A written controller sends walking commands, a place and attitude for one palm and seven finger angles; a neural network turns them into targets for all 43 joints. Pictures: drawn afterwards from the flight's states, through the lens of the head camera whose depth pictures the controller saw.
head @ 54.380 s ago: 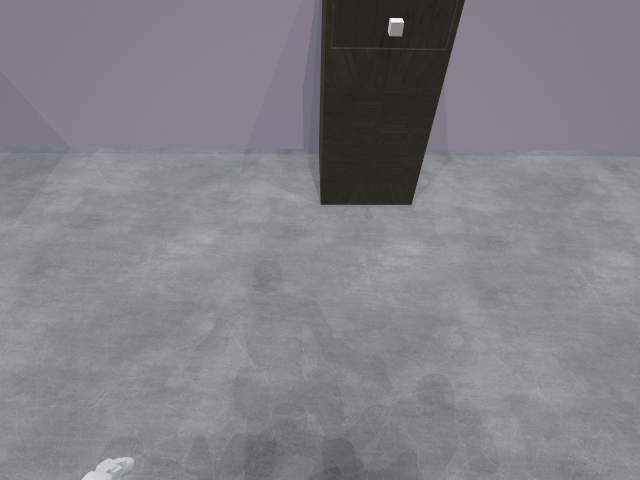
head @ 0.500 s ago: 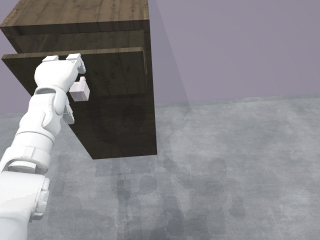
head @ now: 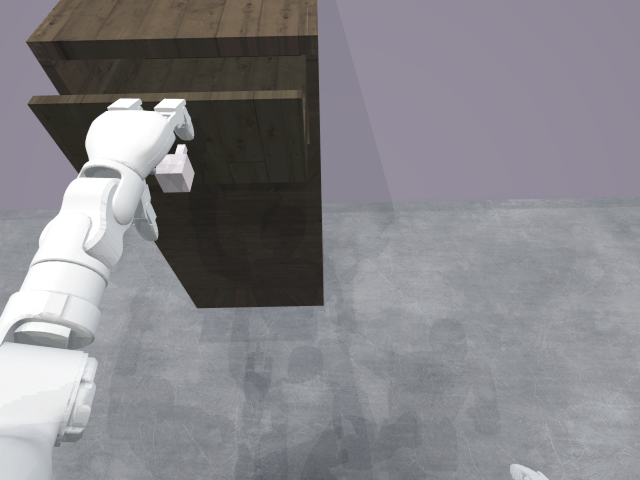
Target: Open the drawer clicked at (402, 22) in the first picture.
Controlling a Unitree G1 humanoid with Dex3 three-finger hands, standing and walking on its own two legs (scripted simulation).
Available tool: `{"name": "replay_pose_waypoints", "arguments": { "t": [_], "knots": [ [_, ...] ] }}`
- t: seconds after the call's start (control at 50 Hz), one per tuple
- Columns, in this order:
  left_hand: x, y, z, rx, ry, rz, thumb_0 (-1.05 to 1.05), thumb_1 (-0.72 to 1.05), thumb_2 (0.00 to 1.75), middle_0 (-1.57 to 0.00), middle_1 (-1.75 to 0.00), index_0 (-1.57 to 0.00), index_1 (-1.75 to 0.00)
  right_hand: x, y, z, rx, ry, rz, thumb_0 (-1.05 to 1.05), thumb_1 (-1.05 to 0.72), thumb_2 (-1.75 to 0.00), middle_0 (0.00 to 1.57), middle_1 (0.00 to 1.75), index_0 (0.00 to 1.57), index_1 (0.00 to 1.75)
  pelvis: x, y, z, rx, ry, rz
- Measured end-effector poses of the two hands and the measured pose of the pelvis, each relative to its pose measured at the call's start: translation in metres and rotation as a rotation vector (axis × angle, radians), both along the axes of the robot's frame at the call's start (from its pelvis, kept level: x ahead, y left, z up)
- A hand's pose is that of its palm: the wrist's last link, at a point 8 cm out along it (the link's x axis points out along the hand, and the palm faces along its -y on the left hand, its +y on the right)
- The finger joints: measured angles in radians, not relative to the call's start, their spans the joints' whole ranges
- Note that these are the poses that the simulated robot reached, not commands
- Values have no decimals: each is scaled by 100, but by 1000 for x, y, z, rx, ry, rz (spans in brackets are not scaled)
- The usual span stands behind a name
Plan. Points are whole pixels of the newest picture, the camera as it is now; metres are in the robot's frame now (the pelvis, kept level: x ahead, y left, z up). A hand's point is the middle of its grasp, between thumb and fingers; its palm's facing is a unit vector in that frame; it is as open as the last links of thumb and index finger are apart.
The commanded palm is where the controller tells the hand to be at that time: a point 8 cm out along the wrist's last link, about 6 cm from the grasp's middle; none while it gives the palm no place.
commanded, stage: re-aim the fingers above the handle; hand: left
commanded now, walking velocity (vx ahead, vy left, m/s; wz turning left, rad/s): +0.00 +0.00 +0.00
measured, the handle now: (177, 164) +0.54 +0.24 +0.05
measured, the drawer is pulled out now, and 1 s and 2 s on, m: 0.11 0.11 0.11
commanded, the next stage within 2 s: lower the fingers behind the handle in 1.88 s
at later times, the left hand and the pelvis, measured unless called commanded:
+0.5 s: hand (148, 168) +0.47 +0.24 +0.12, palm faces +0.03 +0.00 -1.00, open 13.8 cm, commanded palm +0.44 +0.24 +0.18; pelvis +0.00 +0.00 +0.00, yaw -1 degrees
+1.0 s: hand (123, 157) +0.47 +0.26 +0.14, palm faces +0.06 +0.03 -1.00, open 13.8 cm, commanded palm +0.44 +0.25 +0.18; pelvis +0.00 +0.01 +0.00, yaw -2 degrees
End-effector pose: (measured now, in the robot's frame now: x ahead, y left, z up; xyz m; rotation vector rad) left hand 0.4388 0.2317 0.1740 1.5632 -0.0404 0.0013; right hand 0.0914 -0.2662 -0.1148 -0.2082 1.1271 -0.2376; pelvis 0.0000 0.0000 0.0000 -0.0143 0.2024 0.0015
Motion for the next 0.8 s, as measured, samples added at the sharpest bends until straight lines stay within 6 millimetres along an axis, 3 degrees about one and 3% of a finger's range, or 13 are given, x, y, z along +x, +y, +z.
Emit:
{"name": "replay_pose_waypoints", "arguments": {
  "t": [0.1, 0.2, 0.38, 0.52, 0.62, 0.68, 0.8],
  "knots": [
    [6, 5, 9, 10, -24, 96, 0, -49, 30, -32, -120, -32, -120, -15, 4, -8, 37, 40, -20, 1, -90, -90, 20, 30, 20, 30, 0, 0, 0, 2, 2, -5],
    [9, 9, 4, 22, 67, 158, 0, -49, 30, -32, -120, -31, -120, -29, 7, -8, 49, 57, -55, 1, -90, -90, 21, 30, 20, 30, 2, 0, 2, 4, -9, -14],
    [0, -19, -4, -22, 67, -25, 0, -49, 30, -32, -120, -32, -120, -34, 2, -1, 11, 47, -70, 1, -90, -90, 21, 30, 20, 30, 0, 3, 3, 3, -29, -20],
    [4, 9, 3, 13, -13, 83, 0, -49, 30, -32, -120, -32, -120, -28, 2, -2, 12, 23, -54, 1, -90, -90, 20, 30, 20, 30, -5, 3, 2, 5, -9, -25],
    [0, 26, 8, 37, 21, 170, 0, -49, 30, -32, -120, -32, -120, -26, 5, -3, 25, 30, -44, 1, -90, -90, 20, 30, 20, 30, -3, 4, 3, 2, -9, -14],
    [-1, 17, 4, 30, 75, 142, 0, -49, 30, -32, -120, -31, -120, -24, 6, -1, 19, 32, -37, 1, -90, -90, 21, 30, 20, 30, -1, 5, 4, 1, -18, -4],
    [0, -19, -3, -24, 88, -31, 0, -49, 30, -32, -120, -32, -120, -16, 6, 5, -5, 0, -38, 1, -90, -90, 21, 30, 20, 30, 0, 7, 4, 0, -31, -7]
  ]
}}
